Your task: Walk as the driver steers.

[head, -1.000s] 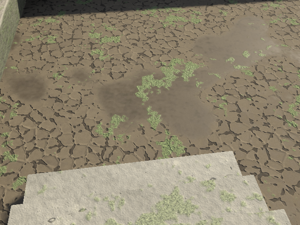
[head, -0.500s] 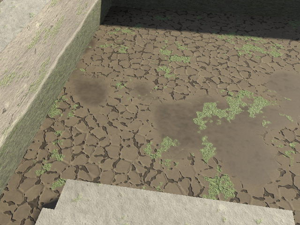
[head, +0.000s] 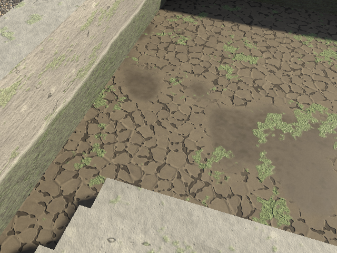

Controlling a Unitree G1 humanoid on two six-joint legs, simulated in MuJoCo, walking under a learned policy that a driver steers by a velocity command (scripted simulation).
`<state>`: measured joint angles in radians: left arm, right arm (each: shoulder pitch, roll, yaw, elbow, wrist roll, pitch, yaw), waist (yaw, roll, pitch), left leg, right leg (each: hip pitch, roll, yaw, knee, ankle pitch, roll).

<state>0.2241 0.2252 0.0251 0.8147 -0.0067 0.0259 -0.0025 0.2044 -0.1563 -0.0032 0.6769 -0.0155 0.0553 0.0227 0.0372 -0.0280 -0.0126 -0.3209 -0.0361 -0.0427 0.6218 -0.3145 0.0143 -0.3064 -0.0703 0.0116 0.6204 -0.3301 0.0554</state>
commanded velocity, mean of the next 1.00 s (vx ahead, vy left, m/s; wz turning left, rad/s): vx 0.08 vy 0.00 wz -0.44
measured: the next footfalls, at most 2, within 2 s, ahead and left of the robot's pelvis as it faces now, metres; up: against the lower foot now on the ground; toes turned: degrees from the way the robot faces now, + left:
left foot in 0.66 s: +0.02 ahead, +0.09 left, +0.00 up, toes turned -28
right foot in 1.20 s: -0.04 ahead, -0.24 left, +0.00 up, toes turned -32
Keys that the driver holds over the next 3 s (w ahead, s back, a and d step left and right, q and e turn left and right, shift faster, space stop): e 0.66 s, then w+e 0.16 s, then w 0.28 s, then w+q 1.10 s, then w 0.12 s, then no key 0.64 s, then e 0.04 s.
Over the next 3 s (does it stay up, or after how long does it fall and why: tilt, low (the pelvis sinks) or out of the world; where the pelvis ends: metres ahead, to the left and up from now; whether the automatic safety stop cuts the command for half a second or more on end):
stays up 0.63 -0.31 -0.34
